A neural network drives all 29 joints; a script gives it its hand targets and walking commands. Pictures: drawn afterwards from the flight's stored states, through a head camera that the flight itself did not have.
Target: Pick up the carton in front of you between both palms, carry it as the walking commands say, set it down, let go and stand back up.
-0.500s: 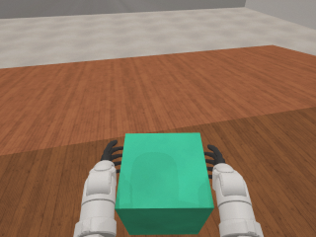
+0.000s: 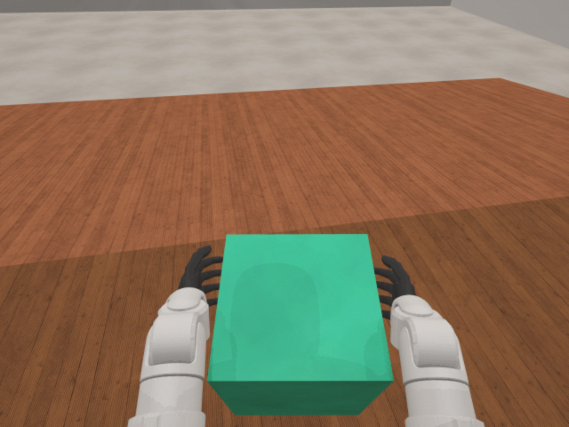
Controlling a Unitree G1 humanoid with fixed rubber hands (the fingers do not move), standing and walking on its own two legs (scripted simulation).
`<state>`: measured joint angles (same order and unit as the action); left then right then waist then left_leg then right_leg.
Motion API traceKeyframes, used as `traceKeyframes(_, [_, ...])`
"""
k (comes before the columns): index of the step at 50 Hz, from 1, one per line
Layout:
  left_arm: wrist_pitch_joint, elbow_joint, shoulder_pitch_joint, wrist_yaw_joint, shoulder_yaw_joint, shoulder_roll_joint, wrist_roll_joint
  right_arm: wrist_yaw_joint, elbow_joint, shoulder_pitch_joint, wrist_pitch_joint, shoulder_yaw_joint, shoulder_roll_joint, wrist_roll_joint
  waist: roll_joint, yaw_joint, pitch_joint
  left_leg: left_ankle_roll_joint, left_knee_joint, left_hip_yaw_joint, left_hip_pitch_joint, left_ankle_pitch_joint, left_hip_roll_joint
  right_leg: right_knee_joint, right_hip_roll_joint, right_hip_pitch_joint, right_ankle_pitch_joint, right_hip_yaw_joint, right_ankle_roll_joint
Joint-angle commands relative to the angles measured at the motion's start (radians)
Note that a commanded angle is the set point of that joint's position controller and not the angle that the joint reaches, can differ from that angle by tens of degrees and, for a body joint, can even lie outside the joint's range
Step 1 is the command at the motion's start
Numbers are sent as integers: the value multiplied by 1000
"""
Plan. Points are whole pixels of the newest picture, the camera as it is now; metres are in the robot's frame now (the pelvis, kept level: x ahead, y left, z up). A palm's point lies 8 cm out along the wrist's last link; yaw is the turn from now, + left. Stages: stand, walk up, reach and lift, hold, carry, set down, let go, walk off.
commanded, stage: carry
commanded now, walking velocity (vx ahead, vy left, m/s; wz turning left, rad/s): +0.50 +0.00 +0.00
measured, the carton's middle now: (296, 330) +0.29 -0.01 -0.02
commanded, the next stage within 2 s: none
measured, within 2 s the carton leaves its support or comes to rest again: neither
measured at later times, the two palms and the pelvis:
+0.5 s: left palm (195, 198) +0.48 +0.17 +0.10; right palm (361, 199) +0.49 -0.13 +0.09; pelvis +0.22 +0.01 +0.01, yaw +1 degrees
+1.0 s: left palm (214, 116) +0.82 +0.18 +0.09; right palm (333, 120) +0.81 -0.12 +0.09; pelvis +0.54 +0.04 +0.00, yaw -1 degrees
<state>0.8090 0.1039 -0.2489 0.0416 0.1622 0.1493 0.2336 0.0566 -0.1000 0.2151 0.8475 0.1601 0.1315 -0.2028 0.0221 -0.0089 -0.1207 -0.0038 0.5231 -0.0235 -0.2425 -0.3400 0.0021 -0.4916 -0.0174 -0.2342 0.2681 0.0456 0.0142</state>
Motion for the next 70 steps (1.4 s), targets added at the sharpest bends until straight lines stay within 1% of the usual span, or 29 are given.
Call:
traceKeyframes(1, [72, -134, -461, -227, -684, 935, -358, -262, 217, 661, 13, -720, 916, 406, -22, 9, -155, 35, -184, -50, 111, -183, -70, 50, -84, -134, 364, 25, -61])
traceKeyframes(2, [106, -170, -480, -223, -705, 920, -383, -253, 224, 631, 46, -722, 895, 411, -219, -4, -138, 94, -302, -287, 189, -304, -218, -181, -17, -270, 266, -96, -15])
traceKeyframes(3, [142, -193, -488, -219, -728, 893, -408, -240, 230, 587, 80, -722, 873, 407, -293, -13, -71, 159, -357, -456, 271, -230, -322, -243, 11, -449, 242, -155, 1])
traceKeyframes(4, [171, -220, -508, -220, -761, 893, -438, -227, 262, 577, 108, -718, 850, 406, -259, -20, -49, 206, -348, -480, 291, -74, -347, -246, -23, -491, 251, -127, -9])
traceKeyframes(6, [218, -254, -479, -219, -789, 901, -496, -206, 346, 568, 163, -736, 850, 434, -173, -16, -121, 189, -298, -332, 335, 123, -310, -166, -17, -431, 208, -140, -13])
traceKeyframes(8, [256, -300, -438, -215, -802, 908, -525, -199, 417, 543, 206, -760, 858, 462, -195, -15, -182, 147, -258, -191, 330, 249, -253, -77, 26, -316, 116, -199, -10])
traceKeyframes(11, [307, -351, -334, -204, -785, 908, -516, -207, 470, 453, 264, -779, 870, 484, -137, 1, -235, 88, -113, -6, 100, 159, -173, 151, 40, 103, -69, -254, -12])
traceKeyframes(12, [323, -363, -290, -200, -776, 903, -504, -211, 478, 425, 280, -778, 863, 485, -79, 13, -270, 60, 6, 46, -83, 119, -148, 167, -42, 340, -49, -161, -34])
traceKeyframes(13, [337, -370, -253, -196, -760, 887, -483, -217, 496, 420, 301, -779, 855, 492, 131, 34, -293, 15, 253, 142, -311, -44, -82, 255, -267, 495, 178, 167, -111])
traceKeyframes(14, [347, -346, -235, -193, -744, 897, -468, -224, 528, 470, 325, -788, 845, 510, 273, 43, -222, 9, 386, 146, -541, -184, -18, 289, -428, 538, 139, 443, -231])
traceKeyframes(15, [357, -381, -240, -190, -736, 911, -466, -232, 537, 483, 338, -797, 855, 526, 176, 38, -173, 29, 465, 62, -585, -222, -81, 281, -455, 485, 55, 453, -272])
traceKeyframes(17, [379, -439, -324, -185, -743, 915, -495, -239, 540, 520, 350, -792, 863, 553, 41, 36, -158, 31, 476, 53, -585, -162, -117, 283, -400, 423, -37, 309, -230])
traceKeyframes(21, [411, -468, -386, -191, -760, 897, -548, -218, 528, 512, 366, -768, 869, 546, 89, 31, -153, -3, 230, 138, -426, 35, -83, 316, -277, 325, -143, 22, -147])
traceKeyframes(26, [435, -428, -369, -204, -751, 867, -555, -195, 486, 472, 387, -729, 851, 498, 141, 32, -115, 10, -3, 246, -196, 210, -28, 244, -226, 210, -263, -136, -109])
traceKeyframes(28, [441, -428, -383, -207, -751, 862, -553, -197, 471, 465, 391, -719, 852, 491, 96, 12, -158, 25, -48, 310, 52, 216, 18, 64, -183, 111, -359, -220, -71])
traceKeyframes(29, [444, -428, -389, -208, -748, 854, -553, -199, 461, 458, 393, -712, 851, 487, 59, -2, -213, 36, -44, 289, 236, 162, 1, -94, -149, 19, -374, -264, -46])
traceKeyframes(30, [449, -433, -412, -212, -743, 840, -552, -200, 449, 447, 395, -702, 844, 479, -83, -27, -260, 76, -153, -8, 387, -23, -188, -350, -94, -140, -183, -278, 0])
traceKeyframes(31, [458, -445, -440, -216, -757, 856, -563, -200, 426, 451, 389, -694, 837, 465, -319, -24, -271, 212, -299, -474, 509, -78, -426, -604, 27, -403, 159, -228, 26])
traceKeyframes(32, [455, -431, -444, -219, -759, 872, -567, -200, 441, 462, 386, -700, 865, 476, -275, -20, -268, 251, -322, -519, 503, 14, -465, -741, -27, -488, 223, -103, -4])
traceKeyframes(35, [424, -460, -448, -219, -767, 935, -560, -207, 520, 533, 359, -743, 957, 506, -63, -12, -259, 182, -294, -253, 372, 278, -382, -695, -124, -465, 75, -54, -45])
traceKeyframes(39, [387, -463, -351, -195, -774, 979, -517, -225, 575, 522, 346, -779, 966, 546, -117, -10, -262, 139, -321, -52, 365, 381, -307, -474, -85, -416, -8, -121, -31])
traceKeyframes(49, [407, -464, -290, -189, -770, 916, -495, -244, 532, 404, 370, -756, 867, 515, -180, -14, -73, 105, -301, 156, 373, 621, -237, -17, -24, -319, -246, -271, -43])
traceKeyframes(52, [414, -446, -296, -203, -764, 909, -514, -238, 529, 421, 375, -756, 861, 506, -160, 13, -144, 55, -37, 259, 313, 797, -195, 55, 57, -12, -192, -356, -59])
traceKeyframes(53, [414, -440, -296, -208, -758, 907, -516, -237, 526, 426, 376, -757, 856, 504, -118, 27, -203, 31, 128, 268, 185, 655, -166, 45, 15, 191, -133, -302, -62])
traceKeyframes(54, [411, -422, -293, -212, -747, 894, -508, -236, 539, 451, 381, -766, 858, 511, 79, 45, -294, -7, 416, 247, -59, 374, -101, 106, -248, 405, 44, 102, -154])
traceKeyframes(55, [403, -387, -279, -217, -748, 917, -512, -237, 545, 460, 383, -774, 862, 508, 291, 46, -314, -24, 651, 181, -325, -86, 30, 264, -402, 541, 28, 476, -271])
traceKeyframes(56, [398, -403, -284, -220, -755, 941, -524, -237, 524, 461, 373, -778, 888, 507, 210, 36, -284, 5, 780, 68, -415, -136, -19, 265, -416, 526, -125, 424, -274])
traceKeyframes(59, [370, -443, -335, -225, -788, 1019, -547, -236, 515, 459, 334, -790, 970, 513, 15, 28, -269, 36, 658, 17, -386, 5, -129, 232, -339, 363, -348, 154, -180])
traceKeyframes(70, [357, -504, -260, -239, -783, 921, -548, -199, 580, 390, 301, -815, 937, 494, 129, 31, -116, 8, 71, 207, -349, 251, -64, 276, -220, 319, -425, -166, -136])
